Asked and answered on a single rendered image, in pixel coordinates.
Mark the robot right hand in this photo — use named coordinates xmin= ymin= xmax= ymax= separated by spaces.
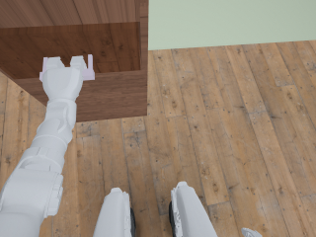
xmin=241 ymin=227 xmax=263 ymax=237

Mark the robot right foot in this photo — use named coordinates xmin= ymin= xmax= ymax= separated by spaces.
xmin=169 ymin=202 xmax=182 ymax=237

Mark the robot right thigh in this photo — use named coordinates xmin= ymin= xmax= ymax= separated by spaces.
xmin=171 ymin=185 xmax=218 ymax=237

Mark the drawer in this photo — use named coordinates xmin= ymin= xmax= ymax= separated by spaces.
xmin=0 ymin=22 xmax=141 ymax=80

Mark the robot left forearm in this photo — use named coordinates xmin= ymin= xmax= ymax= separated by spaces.
xmin=0 ymin=98 xmax=77 ymax=211

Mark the robot left hand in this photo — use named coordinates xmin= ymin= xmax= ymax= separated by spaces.
xmin=42 ymin=55 xmax=87 ymax=102

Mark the cabinet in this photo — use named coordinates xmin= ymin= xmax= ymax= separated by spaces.
xmin=0 ymin=0 xmax=149 ymax=122

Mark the handle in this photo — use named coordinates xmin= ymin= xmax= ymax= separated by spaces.
xmin=39 ymin=54 xmax=95 ymax=82

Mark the left robot upper arm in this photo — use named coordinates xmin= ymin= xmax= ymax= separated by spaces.
xmin=0 ymin=168 xmax=63 ymax=237

